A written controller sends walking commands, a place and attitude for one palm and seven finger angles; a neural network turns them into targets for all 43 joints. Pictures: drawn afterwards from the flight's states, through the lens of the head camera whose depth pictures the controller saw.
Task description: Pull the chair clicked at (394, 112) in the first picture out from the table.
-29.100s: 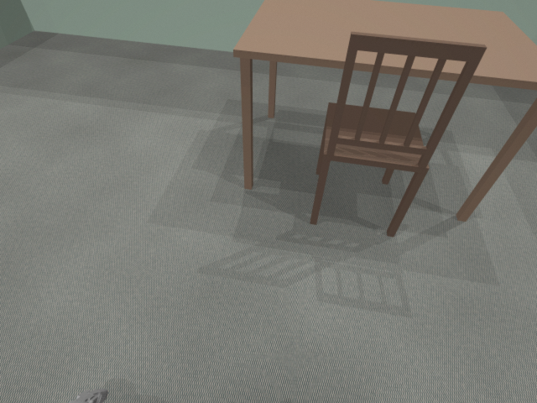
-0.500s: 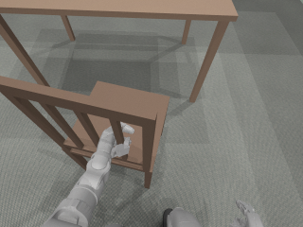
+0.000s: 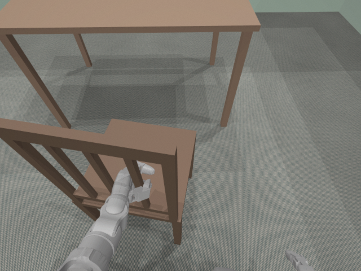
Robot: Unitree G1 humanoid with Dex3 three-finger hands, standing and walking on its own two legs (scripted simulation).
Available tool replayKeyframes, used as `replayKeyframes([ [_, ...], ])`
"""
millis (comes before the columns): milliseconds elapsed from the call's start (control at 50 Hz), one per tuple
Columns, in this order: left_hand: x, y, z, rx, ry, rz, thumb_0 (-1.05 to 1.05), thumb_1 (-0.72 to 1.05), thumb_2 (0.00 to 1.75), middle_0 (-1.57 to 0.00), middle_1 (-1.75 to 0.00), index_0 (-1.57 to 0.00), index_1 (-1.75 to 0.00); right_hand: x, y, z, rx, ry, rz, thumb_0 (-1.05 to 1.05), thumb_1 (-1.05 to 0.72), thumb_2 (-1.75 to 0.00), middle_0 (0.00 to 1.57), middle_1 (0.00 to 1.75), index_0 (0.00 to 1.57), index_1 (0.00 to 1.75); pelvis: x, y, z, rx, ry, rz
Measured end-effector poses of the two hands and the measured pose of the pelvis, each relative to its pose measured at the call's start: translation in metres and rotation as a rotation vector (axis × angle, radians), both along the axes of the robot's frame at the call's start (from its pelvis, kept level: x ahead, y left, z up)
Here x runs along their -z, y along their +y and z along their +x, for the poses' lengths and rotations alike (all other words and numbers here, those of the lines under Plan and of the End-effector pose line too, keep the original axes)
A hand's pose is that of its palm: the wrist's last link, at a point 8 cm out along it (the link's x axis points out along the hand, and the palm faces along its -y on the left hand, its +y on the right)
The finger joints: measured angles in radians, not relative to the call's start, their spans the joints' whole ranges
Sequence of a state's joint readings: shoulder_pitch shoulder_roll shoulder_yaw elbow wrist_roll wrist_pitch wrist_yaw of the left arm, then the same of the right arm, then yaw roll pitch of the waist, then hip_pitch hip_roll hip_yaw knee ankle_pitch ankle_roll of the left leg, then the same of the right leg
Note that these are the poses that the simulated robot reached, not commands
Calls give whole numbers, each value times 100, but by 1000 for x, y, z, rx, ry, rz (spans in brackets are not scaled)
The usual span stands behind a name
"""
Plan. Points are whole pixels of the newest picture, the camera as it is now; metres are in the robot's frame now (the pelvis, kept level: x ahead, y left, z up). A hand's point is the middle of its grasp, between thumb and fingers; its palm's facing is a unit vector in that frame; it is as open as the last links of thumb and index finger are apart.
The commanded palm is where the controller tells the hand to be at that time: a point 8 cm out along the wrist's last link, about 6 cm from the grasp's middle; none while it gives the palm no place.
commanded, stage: stop walking, hand still on the chair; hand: left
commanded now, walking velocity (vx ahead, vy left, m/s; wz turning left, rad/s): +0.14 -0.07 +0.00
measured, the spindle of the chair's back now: (107, 179) +0.34 +0.21 -0.08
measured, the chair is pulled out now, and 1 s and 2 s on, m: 0.55 0.57 0.57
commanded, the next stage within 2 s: open the thumb and straighten the fingers in 0.58 s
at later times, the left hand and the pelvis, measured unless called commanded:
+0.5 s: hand (145, 199) +0.29 +0.10 -0.07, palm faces -0.09 -0.98 -0.15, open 5.2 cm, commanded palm +0.27 +0.15 -0.06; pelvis +0.02 +0.00 +0.00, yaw -1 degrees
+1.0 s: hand (138, 193) +0.30 +0.12 -0.07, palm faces -0.08 -0.98 -0.16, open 10.1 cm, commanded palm +0.28 +0.16 -0.05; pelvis +0.02 +0.00 -0.02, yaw +1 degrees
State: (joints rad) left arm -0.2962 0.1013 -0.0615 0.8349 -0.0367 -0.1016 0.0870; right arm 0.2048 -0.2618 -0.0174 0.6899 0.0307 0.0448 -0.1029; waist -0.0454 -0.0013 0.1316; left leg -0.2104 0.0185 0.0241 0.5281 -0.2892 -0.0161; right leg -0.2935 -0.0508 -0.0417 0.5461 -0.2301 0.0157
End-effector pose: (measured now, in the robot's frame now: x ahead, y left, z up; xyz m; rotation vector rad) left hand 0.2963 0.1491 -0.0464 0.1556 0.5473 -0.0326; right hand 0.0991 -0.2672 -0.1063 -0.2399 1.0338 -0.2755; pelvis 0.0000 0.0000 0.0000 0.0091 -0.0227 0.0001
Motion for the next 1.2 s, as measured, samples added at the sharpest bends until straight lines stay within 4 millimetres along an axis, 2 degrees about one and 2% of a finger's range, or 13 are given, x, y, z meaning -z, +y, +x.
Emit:
replayKeyframes([
  [60,0,-1,-10,19,11,-1,4,73,79,-35,-131,-49,-145,-4,4,-5,2,-18,3,1,-91,-90,20,30,19,30,-2,3,-1,10,-2,-3],
  [160,0,-1,-21,28,17,3,4,73,80,-36,-133,-49,-145,1,21,-8,3,-22,54,1,-91,-90,20,30,19,30,-3,3,5,20,-3,-5],
  [260,-1,-1,-24,22,19,7,4,72,81,-37,-132,-49,-145,8,39,-2,-5,-23,111,1,-91,-90,20,30,20,30,-4,3,15,27,5,-5],
  [340,-1,-1,-23,20,17,10,4,71,81,-38,-132,-49,-145,11,45,7,-18,-24,134,1,-91,-90,20,30,20,30,-5,1,20,26,8,-4],
  [420,-1,-1,-23,21,12,15,4,71,82,-39,-132,-49,-145,10,41,18,-30,-33,125,1,-91,-90,20,30,20,30,-5,-1,22,22,10,-3],
  [580,0,-1,-23,17,9,17,4,70,83,-40,-132,-49,-145,-2,19,35,-30,-72,62,1,-91,-90,20,30,20,30,-5,-4,21,16,10,-1],
  [780,4,0,-21,-3,-2,-26,4,67,81,-41,-136,-49,-145,-10,9,34,-24,-94,70,1,-91,-90,20,30,20,30,-1,-9,16,-6,55,2],
  [880,3,7,-16,27,-57,-16,3,44,69,-45,-140,-49,-145,-7,5,28,-46,-102,72,1,-91,-90,20,30,20,30,7,-9,13,-10,103,-4],
  [1000,5,22,-7,14,-29,18,1,-5,45,-46,-137,-47,-138,9,9,24,-54,-85,93,1,-91,-90,20,30,20,30,16,-3,16,-12,153,-7],
  [1100,7,18,-5,21,-3,-4,1,-33,30,-39,-117,-40,-117,19,17,29,-59,-94,110,1,-91,-90,20,30,20,30,21,1,22,-13,179,-7],
  [1200,8,12,-2,29,-7,-8,0,-46,24,-29,-87,-29,-88,22,24,40,-73,-120,117,1,-91,-90,20,30,20,30,26,2,28,-14,196,-5],
])
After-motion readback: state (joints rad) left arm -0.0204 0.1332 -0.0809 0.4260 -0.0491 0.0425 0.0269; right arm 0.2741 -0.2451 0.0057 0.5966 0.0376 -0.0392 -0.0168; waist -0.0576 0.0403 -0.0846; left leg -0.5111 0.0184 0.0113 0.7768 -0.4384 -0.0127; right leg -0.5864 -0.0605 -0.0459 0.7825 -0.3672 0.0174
